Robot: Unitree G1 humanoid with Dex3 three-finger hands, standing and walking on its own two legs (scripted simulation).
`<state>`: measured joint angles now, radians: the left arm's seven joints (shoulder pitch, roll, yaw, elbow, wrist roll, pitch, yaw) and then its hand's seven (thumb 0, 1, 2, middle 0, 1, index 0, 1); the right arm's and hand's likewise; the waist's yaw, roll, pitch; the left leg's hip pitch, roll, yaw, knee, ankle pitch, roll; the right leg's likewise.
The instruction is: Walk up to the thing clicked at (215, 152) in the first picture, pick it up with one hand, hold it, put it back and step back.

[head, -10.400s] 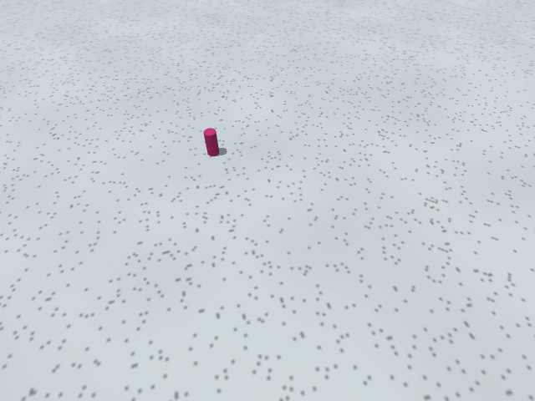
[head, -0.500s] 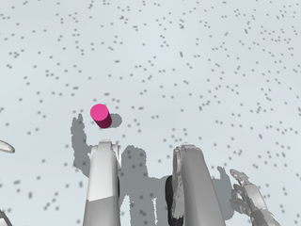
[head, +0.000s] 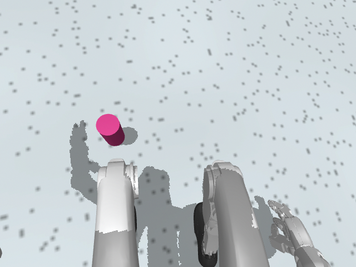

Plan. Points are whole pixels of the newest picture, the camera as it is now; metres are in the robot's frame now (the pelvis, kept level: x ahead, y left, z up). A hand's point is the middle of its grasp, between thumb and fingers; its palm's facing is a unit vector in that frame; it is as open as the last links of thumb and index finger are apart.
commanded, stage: go down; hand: left
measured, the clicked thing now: (111, 131) +0.45 +0.21 -0.31
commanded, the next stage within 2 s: approach in 0.32 s
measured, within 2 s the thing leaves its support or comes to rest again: neither
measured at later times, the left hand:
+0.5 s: hand out of the picture +0.38 +0.40 -0.01, palm faces +0.10 -0.99 -0.08, open 17.6 cm
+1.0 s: hand (65, 131) +0.41 +0.32 -0.21, palm faces +0.06 -1.00 +0.02, open 17.5 cm
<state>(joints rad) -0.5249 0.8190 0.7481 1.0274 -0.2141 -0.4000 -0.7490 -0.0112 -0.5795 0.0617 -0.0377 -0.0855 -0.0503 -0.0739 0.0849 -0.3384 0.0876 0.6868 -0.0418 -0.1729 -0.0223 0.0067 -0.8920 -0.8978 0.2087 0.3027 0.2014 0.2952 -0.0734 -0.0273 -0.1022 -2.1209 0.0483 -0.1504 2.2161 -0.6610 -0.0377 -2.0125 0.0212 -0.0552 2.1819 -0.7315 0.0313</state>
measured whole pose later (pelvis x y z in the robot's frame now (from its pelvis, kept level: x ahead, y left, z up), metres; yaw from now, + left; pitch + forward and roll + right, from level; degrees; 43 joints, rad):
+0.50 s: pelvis +0.00 +0.00 -0.01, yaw -1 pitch +31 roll -8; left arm -0.57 0.88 0.77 1.05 -0.22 -0.40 -0.78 -0.01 -0.59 0.04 -0.05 -0.08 -0.06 -0.07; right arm 0.09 -0.35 0.12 0.68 -0.05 -0.17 -0.02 0.01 -0.90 -0.90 0.21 0.30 0.20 0.30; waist -0.10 -0.03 -0.08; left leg -2.16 0.04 -0.17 2.27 -0.66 -0.03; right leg -2.04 0.02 -0.06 2.22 -0.73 0.04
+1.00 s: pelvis +0.00 +0.01 -0.09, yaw -6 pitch +22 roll -11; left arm -0.59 0.83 0.75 1.27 -0.21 -0.79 -0.65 -0.01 -0.56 0.03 -0.07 -0.10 -0.07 -0.10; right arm -0.07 -0.36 0.30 0.64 -0.20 -0.11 0.04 0.00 -0.90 -0.89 0.21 0.30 0.20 0.30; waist -0.19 -0.19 0.15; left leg -2.26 0.04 -0.29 2.55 -0.70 -0.06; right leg -2.12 0.08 -0.13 2.44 -0.73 0.06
